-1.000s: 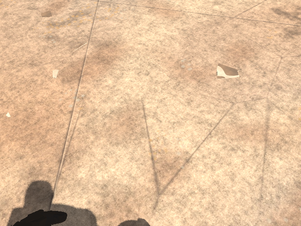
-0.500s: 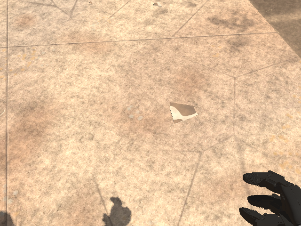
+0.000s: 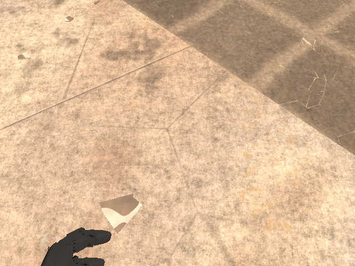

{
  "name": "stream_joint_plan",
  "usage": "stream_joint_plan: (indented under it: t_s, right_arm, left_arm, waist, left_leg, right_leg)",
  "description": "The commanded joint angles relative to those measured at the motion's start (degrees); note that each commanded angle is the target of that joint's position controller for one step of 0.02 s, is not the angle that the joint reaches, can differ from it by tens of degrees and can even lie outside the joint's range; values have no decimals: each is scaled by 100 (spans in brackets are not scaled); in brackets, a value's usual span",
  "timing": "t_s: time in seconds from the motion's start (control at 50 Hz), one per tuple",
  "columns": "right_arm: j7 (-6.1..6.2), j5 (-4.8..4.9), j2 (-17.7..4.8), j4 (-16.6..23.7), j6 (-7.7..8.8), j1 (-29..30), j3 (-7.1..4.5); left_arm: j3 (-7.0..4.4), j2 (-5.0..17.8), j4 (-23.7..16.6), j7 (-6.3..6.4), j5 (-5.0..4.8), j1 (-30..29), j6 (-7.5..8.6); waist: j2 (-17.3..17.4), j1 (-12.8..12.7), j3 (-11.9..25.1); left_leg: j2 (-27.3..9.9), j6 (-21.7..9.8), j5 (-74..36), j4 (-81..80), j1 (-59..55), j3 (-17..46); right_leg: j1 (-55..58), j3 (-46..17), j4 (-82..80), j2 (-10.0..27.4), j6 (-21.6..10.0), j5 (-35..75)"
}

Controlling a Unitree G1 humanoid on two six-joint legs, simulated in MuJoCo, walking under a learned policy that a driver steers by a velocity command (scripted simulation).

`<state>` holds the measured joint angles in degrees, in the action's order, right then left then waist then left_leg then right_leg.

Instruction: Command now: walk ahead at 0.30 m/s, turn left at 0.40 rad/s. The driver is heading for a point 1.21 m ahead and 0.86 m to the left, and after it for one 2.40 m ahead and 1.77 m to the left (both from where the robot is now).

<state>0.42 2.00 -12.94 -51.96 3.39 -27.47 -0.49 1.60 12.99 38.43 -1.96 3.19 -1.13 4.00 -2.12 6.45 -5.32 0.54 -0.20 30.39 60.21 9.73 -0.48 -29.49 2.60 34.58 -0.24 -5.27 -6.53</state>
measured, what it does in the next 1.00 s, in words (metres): walks ahead, turning left: left foot, then right foot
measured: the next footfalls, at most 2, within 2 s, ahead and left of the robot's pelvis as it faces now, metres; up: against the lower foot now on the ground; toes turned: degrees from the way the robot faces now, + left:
left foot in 0.38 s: +0.18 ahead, +0.16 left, +0.00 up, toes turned +23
right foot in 0.84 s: +0.27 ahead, +0.00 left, +0.00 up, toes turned +51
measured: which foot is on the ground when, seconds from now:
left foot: up 0.00-0.36, down 0.38-0.84, up 0.86-1.00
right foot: down 0.00-0.38, up 0.40-0.82, down 0.84-1.00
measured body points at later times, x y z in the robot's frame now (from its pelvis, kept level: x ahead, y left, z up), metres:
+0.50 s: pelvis +0.11 +0.05 +0.01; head +0.14 +0.09 +0.45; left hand +0.15 +0.35 -0.12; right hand +0.34 -0.16 -0.09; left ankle +0.15 +0.14 -0.72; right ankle +0.14 -0.08 -0.65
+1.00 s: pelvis +0.16 +0.02 +0.02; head +0.20 +0.03 +0.47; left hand +0.03 +0.32 -0.05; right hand +0.47 -0.06 -0.09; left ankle +0.06 +0.09 -0.63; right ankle +0.24 -0.03 -0.72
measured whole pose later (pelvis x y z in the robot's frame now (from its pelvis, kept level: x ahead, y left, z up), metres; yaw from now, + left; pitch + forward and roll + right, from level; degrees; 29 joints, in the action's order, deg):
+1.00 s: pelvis +0.16 +0.02 +0.02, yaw +53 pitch +1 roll +0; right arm -3.0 -1.2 -20.9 -38.5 -4.5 -11.8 -6.6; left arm -1.8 15.7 37.7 2.6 1.7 8.8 -1.5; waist 3.8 0.9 -3.3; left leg 6.1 2.4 20.7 64.6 31.0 5.2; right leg -13.3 2.5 24.0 -0.1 -1.7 -11.6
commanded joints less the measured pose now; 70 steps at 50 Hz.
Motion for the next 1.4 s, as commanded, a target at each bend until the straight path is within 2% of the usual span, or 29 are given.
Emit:
stream_joint_plan:
  t_s: [0.02,0.06,0.14,0.2,0.34,0.36,0.38,0.4,0.42,0.46,0.5,0.56,0.7,0.8,0.82,0.84,0.86,0.88,0.92,0.98,1.1,1.22,1.24,1.26,1.28,1.3,1.32,1.36,1.4]
  right_arm:
    - [91,-90,-967,530,-80,-29,-282]
    - [-5,-275,-718,450,-306,-83,-313]
    - [-45,-317,-396,707,-584,111,-394]
    - [-146,-332,-303,981,-658,608,-358]
    - [-280,-363,-628,1517,-692,1364,-450]
    - [-252,-394,-685,1464,-634,1170,-481]
    - [-162,-427,-1159,1380,-534,777,-607]
    - [-104,-379,-2044,1504,-511,745,-800]
    - [-101,-231,-2074,1546,-536,372,-900]
    - [-32,-275,-1572,1597,-649,1052,-757]
    - [-14,-215,-1166,1785,-693,1639,-648]
    - [-85,-241,-1270,1777,-654,1482,-696]
    - [-156,-323,-1493,1809,-709,1396,-807]
    - [-223,-298,-1468,1858,-702,1781,-816]
    - [-210,-234,-1401,1874,-686,1916,-790]
    - [-182,-179,-1094,1888,-650,1713,-708]
    - [-132,-131,-899,1975,-628,1626,-685]
    - [-117,-429,-1469,1854,-611,1685,-800]
    - [-243,-431,-1376,1658,-668,1391,-803]
    - [-401,-285,-1240,1582,-777,1249,-715]
    - [-476,-244,-946,1921,-835,2065,-533]
    - [-307,-236,-755,1786,-745,1706,-419]
    - [-242,-337,-741,1651,-673,1439,-380]
    - [-176,-466,-995,1594,-579,1254,-382]
    - [-113,-381,-1360,1711,-496,1607,-345]
    - [-40,-351,-870,1598,-442,1535,-247]
    - [4,-374,-776,1574,-429,1907,-176]
    - [126,-336,-1043,1534,-472,2134,-248]
    - [179,-288,-998,1540,-524,2043,-258]
  left_arm:
    - [-385,838,49,214,-278,1366,-52]
    - [-311,561,131,328,-275,1243,-57]
    - [-384,592,132,364,-235,953,29]
    - [-372,465,135,377,-210,752,5]
    - [-643,956,188,276,-258,1165,-226]
    - [-669,952,256,265,-257,1361,-302]
    - [-694,942,275,230,-190,1729,-397]
    - [-584,595,-132,214,-195,1754,-504]
    - [-522,677,-249,270,-76,1369,-583]
    - [-551,745,-235,307,-198,997,-525]
    - [-582,820,-160,335,-111,1052,-517]
    - [-528,650,-138,313,-143,1108,-591]
    - [-497,724,-284,345,-210,804,-558]
    - [-523,837,-186,422,-305,1244,-456]
    - [-549,891,-123,481,-290,1509,-423]
    - [-645,1312,-154,558,-239,1541,-402]
    - [-742,1862,-341,551,-157,1151,-426]
    - [-681,1552,-408,506,-83,836,-461]
    - [-501,919,-507,464,-134,460,-477]
    - [-486,895,-579,474,-138,557,-458]
    - [-670,1205,-323,386,-124,1483,-422]
    - [-715,1335,-126,194,-234,1395,-455]
    - [-672,1239,-52,169,-315,1405,-490]
    - [-527,778,-50,119,-323,1686,-501]
    - [-305,113,-228,48,-286,1801,-533]
    - [-388,505,-47,90,-284,1562,-640]
    - [-458,675,-36,55,-375,1509,-669]
    - [-662,1104,157,46,-315,1670,-668]
    - [-723,1123,342,61,-277,1993,-698]
  waist:
    - [-54,-844,2045]
    - [-247,-571,1207]
    - [-413,-223,1124]
    - [-665,-204,908]
    - [-418,-517,719]
    - [-50,-464,768]
    - [1173,-378,785]
    - [2421,-572,740]
    - [1662,-140,1408]
    - [931,-431,765]
    - [962,-636,749]
    - [528,-598,1051]
    - [827,-373,967]
    - [1065,-618,920]
    - [992,-815,880]
    - [254,-729,956]
    - [-1196,-634,915]
    - [-574,-569,611]
    - [-229,-306,569]
    - [-517,-418,610]
    - [-749,-954,732]
    - [-979,-665,918]
    - [-660,-475,911]
    - [337,-539,1226]
    - [1791,-721,1173]
    - [1194,-391,1266]
    - [1280,-586,906]
    - [1432,-663,559]
    - [1171,-675,654]
  left_leg:
    - [-294,-51,-238,1300,2382,375]
    - [-365,129,-546,1019,2036,213]
    - [-384,232,-1097,784,1834,4]
    - [-545,103,-2112,-457,1618,-147]
    - [-278,-283,-1583,-2232,936,-592]
    - [-212,-381,-1755,-2694,585,-479]
    - [-720,-615,-3023,-3515,86,678]
    - [-2042,-1570,-5379,-3738,-553,3137]
    - [-2135,-2048,-4398,-4169,-809,3616]
    - [-1506,-1680,-2662,-4283,-186,2661]
    - [-987,-1352,-2865,-4219,237,2119]
    - [-814,-1279,-3316,-4046,135,2128]
    - [-634,-1185,-1773,-4166,235,3123]
    - [-318,-768,-1730,-4116,853,3558]
    - [-73,-496,-1269,-4017,1257,3459]
    - [424,-127,-130,-3385,1807,2910]
    - [1403,148,190,-1554,2584,1170]
    - [781,235,-120,-436,2592,887]
    - [569,207,-699,580,2174,747]
    - [355,331,-996,963,2439,371]
    - [-60,448,-537,-506,2282,-11]
    - [319,28,-925,-3042,469,-318]
    - [257,-39,-1992,-4269,-214,-181]
    - [-793,-156,-2577,-4662,-1388,1045]
    - [-2249,-826,-4892,-4403,-1149,2129]
    - [-2108,-1178,-4842,-4160,-656,1536]
    - [-1865,-1152,-4710,-4166,-524,1159]
    - [-1520,-958,-5043,-4084,-521,566]
    - [-1556,-1034,-5463,-3967,-583,218]
  right_leg:
    - [3763,-1531,-622,2256,-854,5349]
    - [2500,-845,-1216,1885,-643,4552]
    - [1580,-68,-1694,1866,-790,3554]
    - [1251,634,-1700,1626,-531,2319]
    - [1570,865,-627,2155,-34,633]
    - [1527,1007,31,1983,175,195]
    - [1017,1261,1511,1465,531,-1064]
    - [-754,989,2978,286,1008,-3645]
    - [-1017,-168,3642,141,1008,-3602]
    - [-1052,-547,3326,359,870,-2366]
    - [-587,-511,2947,337,833,-1711]
    - [-328,-563,2481,132,852,-1647]
    - [23,-810,1185,-249,722,-1517]
    - [1413,-811,-312,-537,467,-1412]
    - [2060,-829,-1176,-422,405,-1047]
    - [2674,-1661,-2003,565,187,-1538]
    - [2662,-3408,-2611,2113,-429,-2206]
    - [1926,-3131,-2509,2280,-737,-1420]
    - [1588,-1783,-2042,1571,-550,-19]
    - [2089,-784,-1769,1211,-447,816]
    - [2974,-312,-1415,1666,-577,1950]
    - [2297,13,-629,1501,-341,2392]
    - [1902,124,-356,1383,-79,2045]
    - [981,317,223,1098,321,480]
    - [390,494,363,401,654,-2434]
    - [1033,-221,639,605,657,-2659]
    - [901,-262,886,383,614,-2537]
    - [502,-241,1633,167,589,-2139]
    - [351,-180,2479,73,651,-2092]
